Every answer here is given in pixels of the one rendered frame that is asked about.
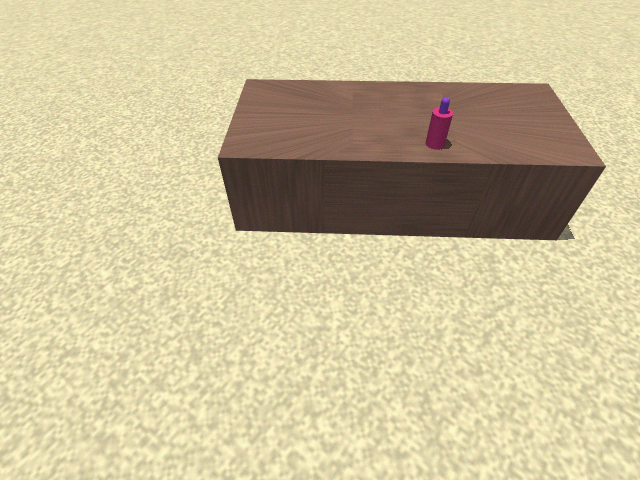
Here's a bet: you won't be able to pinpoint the bottle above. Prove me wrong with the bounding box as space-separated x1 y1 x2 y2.
426 97 453 150

